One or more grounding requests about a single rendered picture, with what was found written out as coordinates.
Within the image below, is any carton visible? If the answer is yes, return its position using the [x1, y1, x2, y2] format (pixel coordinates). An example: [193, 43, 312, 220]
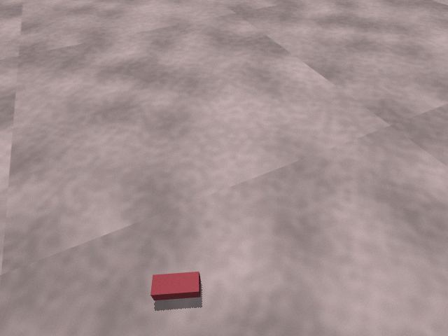
[150, 272, 201, 300]

